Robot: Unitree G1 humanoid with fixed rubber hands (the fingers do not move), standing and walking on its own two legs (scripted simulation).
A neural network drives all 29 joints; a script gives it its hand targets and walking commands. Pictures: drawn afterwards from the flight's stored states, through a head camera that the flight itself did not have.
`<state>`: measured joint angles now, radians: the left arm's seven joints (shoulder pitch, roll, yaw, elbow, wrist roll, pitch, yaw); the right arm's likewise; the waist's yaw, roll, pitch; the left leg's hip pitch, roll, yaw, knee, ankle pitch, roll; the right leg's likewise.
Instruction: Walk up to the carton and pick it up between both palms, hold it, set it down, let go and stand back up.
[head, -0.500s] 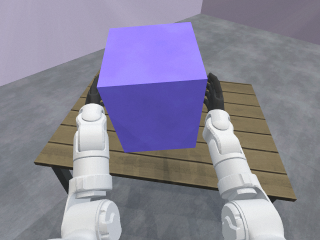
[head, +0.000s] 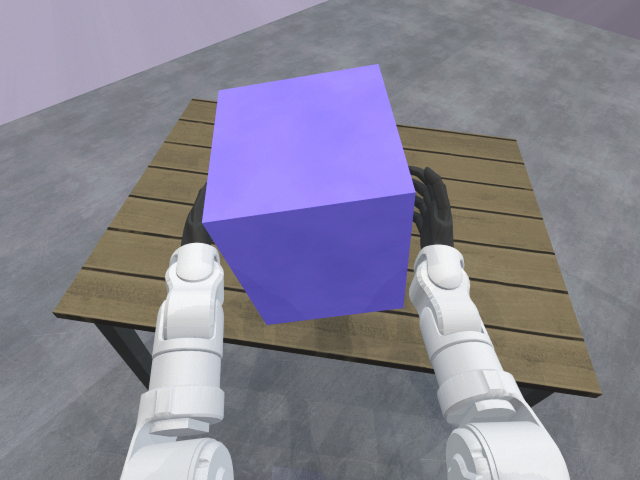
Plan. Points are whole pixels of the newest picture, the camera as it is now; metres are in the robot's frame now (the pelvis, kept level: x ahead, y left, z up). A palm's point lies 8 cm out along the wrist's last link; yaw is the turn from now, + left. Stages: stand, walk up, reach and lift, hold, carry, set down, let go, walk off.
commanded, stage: set down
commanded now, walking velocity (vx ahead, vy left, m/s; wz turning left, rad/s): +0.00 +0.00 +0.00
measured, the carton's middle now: (317, 206) +0.43 +0.01 +0.10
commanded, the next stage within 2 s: none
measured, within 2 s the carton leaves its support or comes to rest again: rests again in 1.96 s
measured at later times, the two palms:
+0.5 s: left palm (217, 255) +0.37 +0.14 +0.07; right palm (438, 255) +0.37 -0.15 +0.08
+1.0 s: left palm (223, 257) +0.40 +0.14 +0.04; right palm (430, 258) +0.39 -0.15 +0.05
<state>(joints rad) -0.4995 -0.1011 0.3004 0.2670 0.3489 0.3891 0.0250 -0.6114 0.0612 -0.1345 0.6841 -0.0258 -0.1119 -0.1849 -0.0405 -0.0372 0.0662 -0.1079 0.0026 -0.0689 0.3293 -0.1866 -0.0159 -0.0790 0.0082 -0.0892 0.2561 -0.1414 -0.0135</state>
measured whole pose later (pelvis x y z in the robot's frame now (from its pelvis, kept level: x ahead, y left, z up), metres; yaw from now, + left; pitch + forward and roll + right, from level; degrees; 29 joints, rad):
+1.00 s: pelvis +0.02 +0.00 +0.00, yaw +0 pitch +2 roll -1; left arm -0.54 -0.11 0.39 0.66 0.30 -0.01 0.07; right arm -0.61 0.06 -0.28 0.92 -0.14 -0.26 -0.12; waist -0.04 -0.04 0.07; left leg -0.15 0.00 -0.07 0.33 -0.21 -0.01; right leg -0.12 0.01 -0.09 0.25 -0.16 -0.01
